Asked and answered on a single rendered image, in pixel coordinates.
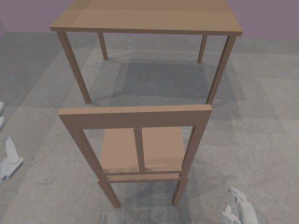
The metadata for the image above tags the robot right hand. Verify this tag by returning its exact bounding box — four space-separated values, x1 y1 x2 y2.
222 186 259 224

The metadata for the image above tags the chair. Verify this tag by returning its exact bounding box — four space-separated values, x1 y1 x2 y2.
58 105 212 208

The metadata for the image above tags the robot left hand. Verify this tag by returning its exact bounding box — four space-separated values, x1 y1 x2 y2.
0 101 23 185

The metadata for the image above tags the table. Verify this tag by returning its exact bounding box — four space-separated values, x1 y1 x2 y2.
50 0 243 105

